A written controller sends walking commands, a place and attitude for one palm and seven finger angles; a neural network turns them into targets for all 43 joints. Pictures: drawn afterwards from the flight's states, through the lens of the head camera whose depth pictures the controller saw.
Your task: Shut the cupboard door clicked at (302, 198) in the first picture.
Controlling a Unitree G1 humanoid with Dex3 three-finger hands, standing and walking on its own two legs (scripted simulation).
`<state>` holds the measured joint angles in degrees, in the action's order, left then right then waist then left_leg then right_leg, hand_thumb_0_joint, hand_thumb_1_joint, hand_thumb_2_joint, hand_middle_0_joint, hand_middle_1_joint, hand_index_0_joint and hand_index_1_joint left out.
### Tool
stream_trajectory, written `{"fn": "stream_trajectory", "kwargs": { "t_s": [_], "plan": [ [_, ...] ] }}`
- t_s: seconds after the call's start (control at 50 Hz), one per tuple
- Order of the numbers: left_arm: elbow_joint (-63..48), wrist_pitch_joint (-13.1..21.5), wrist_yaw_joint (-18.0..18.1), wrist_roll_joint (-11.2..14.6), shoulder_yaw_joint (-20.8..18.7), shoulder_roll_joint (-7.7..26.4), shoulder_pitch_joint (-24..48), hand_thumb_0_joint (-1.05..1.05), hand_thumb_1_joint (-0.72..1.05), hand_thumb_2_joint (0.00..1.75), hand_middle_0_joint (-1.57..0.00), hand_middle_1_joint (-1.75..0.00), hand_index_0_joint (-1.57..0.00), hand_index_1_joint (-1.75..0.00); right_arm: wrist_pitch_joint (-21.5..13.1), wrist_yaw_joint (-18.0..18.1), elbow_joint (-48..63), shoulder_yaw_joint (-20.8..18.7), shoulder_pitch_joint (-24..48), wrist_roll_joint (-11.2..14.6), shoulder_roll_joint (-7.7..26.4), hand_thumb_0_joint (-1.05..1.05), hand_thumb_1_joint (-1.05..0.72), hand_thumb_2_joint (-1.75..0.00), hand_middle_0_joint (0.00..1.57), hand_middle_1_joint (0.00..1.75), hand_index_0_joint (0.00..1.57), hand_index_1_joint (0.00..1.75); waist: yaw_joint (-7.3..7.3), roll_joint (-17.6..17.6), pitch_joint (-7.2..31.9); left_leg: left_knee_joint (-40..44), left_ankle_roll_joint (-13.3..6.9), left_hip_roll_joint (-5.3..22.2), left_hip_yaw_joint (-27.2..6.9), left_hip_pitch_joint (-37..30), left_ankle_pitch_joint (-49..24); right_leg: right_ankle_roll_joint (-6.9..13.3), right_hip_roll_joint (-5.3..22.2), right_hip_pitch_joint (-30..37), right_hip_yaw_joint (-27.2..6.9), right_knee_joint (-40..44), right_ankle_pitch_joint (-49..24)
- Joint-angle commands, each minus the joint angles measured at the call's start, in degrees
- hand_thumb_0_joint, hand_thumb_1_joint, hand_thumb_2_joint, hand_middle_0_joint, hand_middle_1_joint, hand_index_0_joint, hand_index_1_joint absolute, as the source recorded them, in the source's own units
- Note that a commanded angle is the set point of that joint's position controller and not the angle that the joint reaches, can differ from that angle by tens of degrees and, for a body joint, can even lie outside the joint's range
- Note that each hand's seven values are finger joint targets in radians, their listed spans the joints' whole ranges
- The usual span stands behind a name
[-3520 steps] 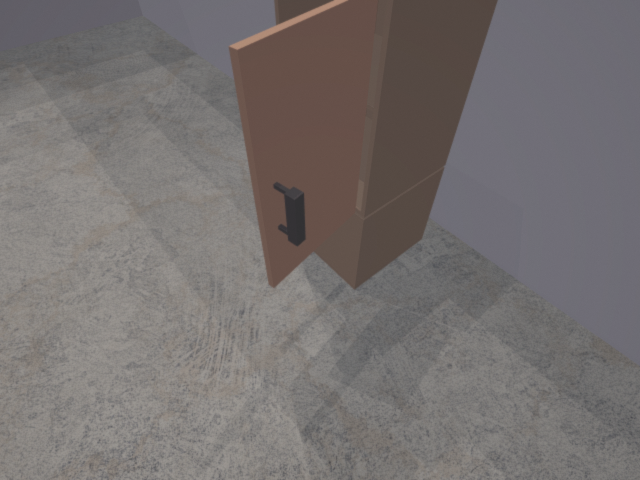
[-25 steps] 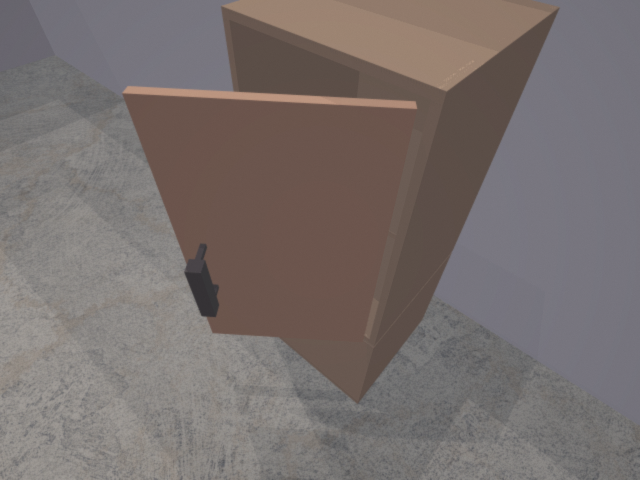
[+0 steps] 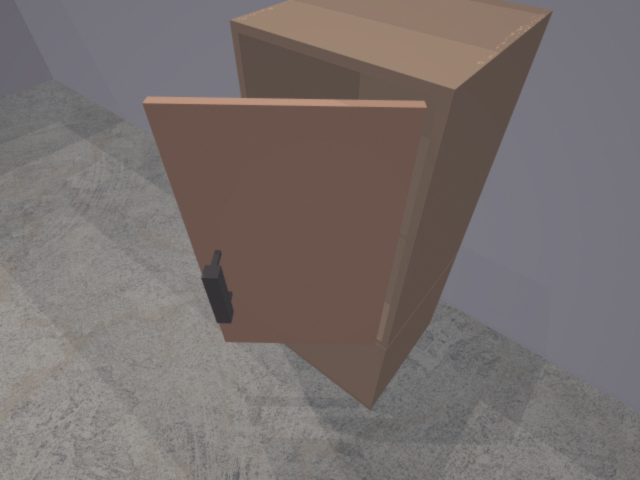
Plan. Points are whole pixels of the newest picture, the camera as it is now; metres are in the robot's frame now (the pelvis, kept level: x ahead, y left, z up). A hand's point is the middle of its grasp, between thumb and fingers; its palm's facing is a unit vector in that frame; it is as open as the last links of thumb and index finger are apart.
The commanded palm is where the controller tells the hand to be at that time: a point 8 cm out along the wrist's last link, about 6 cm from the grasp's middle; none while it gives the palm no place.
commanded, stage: look again from close up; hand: left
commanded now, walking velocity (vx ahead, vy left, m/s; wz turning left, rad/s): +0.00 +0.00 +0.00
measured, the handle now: (221, 286) +0.45 +0.21 -0.09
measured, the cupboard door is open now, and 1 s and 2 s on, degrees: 37 37 37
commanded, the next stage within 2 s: raise the hand and make a fist in 0.14 s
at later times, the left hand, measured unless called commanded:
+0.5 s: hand (186, 409) +0.21 +0.18 -0.01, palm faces +0.14 -0.99 -0.02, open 6.9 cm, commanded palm +0.11 +0.23 -0.07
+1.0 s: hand (215, 462) +0.17 +0.15 -0.08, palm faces -0.05 -1.00 +0.01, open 4.5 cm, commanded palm +0.12 +0.22 -0.07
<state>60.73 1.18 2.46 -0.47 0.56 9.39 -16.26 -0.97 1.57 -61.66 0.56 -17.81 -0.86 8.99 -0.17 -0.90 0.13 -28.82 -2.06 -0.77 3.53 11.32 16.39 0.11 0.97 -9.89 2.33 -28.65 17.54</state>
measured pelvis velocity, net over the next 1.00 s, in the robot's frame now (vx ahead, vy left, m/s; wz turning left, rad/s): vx -0.05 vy -0.04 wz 0.04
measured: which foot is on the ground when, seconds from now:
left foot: down 0.00-1.00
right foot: down 0.00-1.00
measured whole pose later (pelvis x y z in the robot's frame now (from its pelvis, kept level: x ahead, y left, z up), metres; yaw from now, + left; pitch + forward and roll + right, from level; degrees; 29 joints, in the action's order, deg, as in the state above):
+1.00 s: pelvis -0.05 -0.04 -0.12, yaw +2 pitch +18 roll -1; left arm 2.5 15.9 -22.3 18.9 -10.1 13.9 -18.6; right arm -10.1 3.8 -31.0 1.0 -12.0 2.4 10.4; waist 0.8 -2.1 9.7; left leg -75.5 1.3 1.9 -1.2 62.4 31.1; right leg 3.6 -0.1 -59.5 6.4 -75.5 34.2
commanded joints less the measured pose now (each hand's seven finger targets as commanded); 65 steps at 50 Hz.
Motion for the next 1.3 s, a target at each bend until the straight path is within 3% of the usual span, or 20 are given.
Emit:
{"fn": "stream_trajectory", "kwargs": {
  "t_s": [0.0,0.2,0.22,0.24,0.26,0.28,0.3,0.32,0.36,0.44,0.52,0.6,0.64,0.74,0.8,0.92,1.02,1.12,1.18,1.28],
  "plan": [
    [-1.6,-0.2,-0.1,-0.2,-0.7,4.4,-4.0,0.0,0.9,0.9,-0.2,-0.3,-0.2,-0.3,-1.0,-0.1,2.5,-0.5,-1.7,-0.1,5.7,0.0,-0.9,-0.9,0.2,0.3,0.2,0.3,0.89,-0.3,-8.1,10.9,-1.1,6.2,-9.6,6.8,-1.1,2.2,3.3,-2.2,-4.2,5.2,-1.2],
    [-1.2,-0.1,-0.1,-0.1,-0.8,5.1,-3.3,0.0,0.9,0.9,-0.2,-0.3,-0.2,-0.3,-1.7,0.1,0.9,-0.5,-2.0,0.2,6.0,0.0,-0.9,-0.9,0.2,0.3,0.2,0.3,0.84,0.6,-2.6,8.7,-1.2,6.2,-7.9,0.7,-13.5,1.4,4.5,0.5,-3.7,5.0,-7.9],
    [0.6,0.6,2.0,-0.9,-0.6,6.1,-6.1,0.0,0.9,0.9,-0.2,-0.3,-0.2,-0.3,-1.5,-0.2,4.4,-0.8,2.6,0.9,8.0,0.0,-0.9,-0.9,0.2,0.3,0.2,0.3,1.93,4.1,-5.2,-0.6,0.5,7.6,-6.5,3.7,-19.7,1.0,6.4,-2.7,-5.5,6.1,-18.3],
    [-93.9,15.8,2.8,5.0,-27.5,41.9,46.0,0.0,0.9,0.9,-0.2,-0.3,-0.2,-0.3,-12.5,4.3,21.1,-4.7,-2.3,0.7,21.2,0.0,-0.9,-0.9,0.2,0.3,0.2,0.3,-9.36,-2.4,17.7,-0.9,0.9,5.0,-9.0,-14.9,-31.1,1.0,-0.1,-5.1,1.1,-4.8,-22.3],
    [-74.2,10.5,1.7,6.2,-1.9,10.1,3.2,0.0,0.9,0.9,-0.22,-0.32,-0.22,-0.32,-17.5,4.7,20.6,0.2,3.2,3.8,11.5,0.0,-0.9,-0.9,0.2,0.3,0.2,0.3,-1.42,-19.3,25.9,0.8,3.1,5.3,-7.7,-22.6,-36.5,1.0,-2.6,-11.0,3.0,-9.6,-6.6],
    [-72.7,7.7,4.0,9.2,-5.7,10.7,2.6,0.0,0.9,0.9,-0.24,-0.34,-0.24,-0.34,-19.2,4.7,17.4,-0.5,3.0,2.3,12.3,0.0,-0.9,-0.9,0.2,0.3,0.2,0.3,0.13,-14.6,24.8,2.7,5.5,5.3,-7.2,-17.9,-41.0,1.4,-2.4,-8.4,2.6,-8.5,-3.2],
    [-55.2,1.6,3.3,9.0,4.0,-6.2,-12.7,0.0,0.9,0.9,-0.25,-0.36,-0.25,-0.36,-19.4,2.8,15.0,-0.7,3.5,2.7,8.7,0.0,-0.9,-0.9,0.2,0.3,0.2,0.3,-1.61,-9.4,13.5,4.3,5.0,5.4,-8.5,-9.4,-33.1,0.4,-0.8,-13.6,2.6,-8.2,-0.3],
    [-64.1,3.7,3.8,9.5,2.3,-1.3,1.3,0.0,0.9,0.9,-0.27,-0.38,-0.27,-0.38,-19.8,1.4,18.0,-2.9,1.9,2.8,12.6,0.0,-0.9,-0.9,0.2,0.3,0.2,0.3,-3.81,-7.0,4.7,2.4,4.9,4.7,-9.9,-1.2,-20.6,0.5,-0.2,-14.6,2.3,-7.3,-1.3],
    [-54.8,8.9,1.9,8.2,-2.6,1.0,-2.5,0.0,0.9,0.9,-0.31,-0.42,-0.31,-0.42,-20.1,0.5,22.0,-3.8,4.8,1.7,12.9,0.0,-0.9,-0.9,0.2,0.3,0.2,0.3,-3.51,2.6,-5.6,-2.4,3.9,1.9,-9.5,12.7,-3.5,1.3,-0.1,-20.3,4.1,-5.2,-0.6],
    [-45.5,25.3,-9.6,12.4,-8.1,-1.8,-25.4,0.0,0.9,0.9,-0.38,-0.5,-0.38,-0.5,-19.2,-1.9,29.1,-6.2,7.8,0.7,11.4,0.0,-0.9,-0.9,0.2,0.3,0.2,0.3,3.69,19.7,4.6,-16.5,4.1,0.3,-6.0,24.0,-8.1,2.0,-1.7,-26.7,5.4,-18.1,-2.6],
    [-50.5,40.5,-21.6,15.7,-13.4,4.7,-21.7,0.0,0.9,0.9,-0.46,-0.58,-0.46,-0.58,-18.0,-4.0,35.1,-7.4,11.1,0.5,11.8,0.0,-0.9,-0.9,0.2,0.3,0.2,0.3,5.72,2.2,13.2,-27.4,4.5,-1.1,-3.7,31.4,-7.0,3.2,-1.1,-33.9,1.9,-31.1,-4.2],
    [-66.0,39.4,-20.7,16.4,-16.3,10.7,-9.9,0.0,0.9,0.9,-0.53,-0.66,-0.53,-0.66,-16.8,-3.0,40.6,-6.8,12.0,0.6,12.4,0.0,-0.9,-0.9,0.2,0.3,0.2,0.3,5.22,-9.6,21.8,-31.7,2.4,-0.7,-3.8,35.0,1.6,3.2,-1.3,-38.7,-1.7,-34.5,4.0],
    [-75.8,39.9,-19.2,17.7,-14.3,10.4,-2.6,0.0,0.9,0.9,-0.57,-0.7,-0.57,-0.7,-16.8,-2.0,41.6,-6.0,11.6,1.0,12.0,0.0,-0.9,-0.9,0.2,0.3,0.2,0.3,2.29,-11.5,22.4,-34.0,1.4,-0.4,-4.9,36.3,7.5,2.8,-1.3,-41.7,-4.0,-32.4,10.7],
    [-83.7,39.8,-20.5,18.6,-9.3,9.7,2.2,0.0,0.9,0.9,-0.66,-0.8,-0.66,-0.8,-17.3,1.7,39.2,-4.9,8.3,1.3,12.4,0.0,-0.9,-0.9,0.2,0.3,0.2,0.3,-3.63,-3.0,23.0,-42.1,-0.2,0.9,-5.7,41.2,7.6,1.5,-1.8,-43.0,-7.5,-29.7,13.7],
    [-73.7,33.0,-24.1,19.0,-10.1,10.5,-1.3,0.0,0.9,0.9,-0.71,-0.86,-0.71,-0.86,-16.5,2.9,38.2,-4.3,8.1,2.2,12.4,0.0,-0.9,-0.9,0.2,0.3,0.2,0.3,-3.68,0.8,20.5,-43.8,-0.1,1.1,-5.7,46.1,8.3,0.7,-1.3,-42.0,-8.7,-28.2,15.6],
    [-65.4,15.1,-24.9,21.6,-20.5,14.5,-9.0,0.0,0.9,0.9,-0.82,-0.98,-0.82,-0.98,-12.4,3.4,42.0,-4.3,10.6,3.9,10.6,0.0,-0.9,-0.9,0.2,0.3,0.2,0.3,2.81,9.2,24.0,-41.8,0.6,0.1,-5.2,51.0,6.1,-3.1,3.2,-27.0,-14.5,-24.2,8.9],
    [-74.1,24.1,-17.1,20.7,-22.9,13.4,-8.3,0.0,0.9,0.9,-0.92,-1.08,-0.92,-1.08,-12.8,2.6,40.4,-4.4,9.1,2.4,7.9,0.0,-0.9,-0.9,0.2,0.3,0.2,0.3,3.86,4.5,26.2,-39.9,1.5,0.9,-5.8,48.1,0.1,-2.7,2.5,-26.0,-11.8,-29.8,-6.9],
    [-70.2,33.4,-19.6,18.9,-12.9,8.0,-7.0,0.0,0.9,0.9,-1.01,-1.18,-1.01,-1.18,-14.2,2.1,37.6,-4.8,7.3,1.9,10.0,0.0,-0.9,-0.9,0.2,0.3,0.2,0.3,-0.86,1.9,21.0,-40.4,1.0,0.9,-5.9,46.3,2.7,-1.1,0.5,-38.0,-7.6,-31.7,1.3],
    [-66.0,32.5,-22.2,19.4,-11.2,8.4,-7.1,0.0,0.9,0.9,-1.06,-1.24,-1.06,-1.24,-14.3,2.6,38.4,-5.0,6.8,2.6,11.8,0.0,-0.9,-0.9,0.2,0.3,0.2,0.3,-1.19,2.6,17.4,-38.8,0.4,0.9,-6.2,46.3,7.4,0.6,-0.8,-42.6,-5.9,-30.0,14.3],
    [-74.2,30.6,-19.9,19.9,-16.7,13.6,-6.1,0.0,0.9,0.9,-1.15,-1.34,-1.15,-1.34,-14.1,2.9,40.7,-5.2,7.4,2.4,12.5,0.0,-0.9,-0.9,0.2,0.3,0.2,0.3,2.32,-3.2,25.8,-35.0,0.4,0.8,-6.9,40.2,5.7,2.0,-2.1,-40.6,-1.9,-33.5,11.2]
  ]
}}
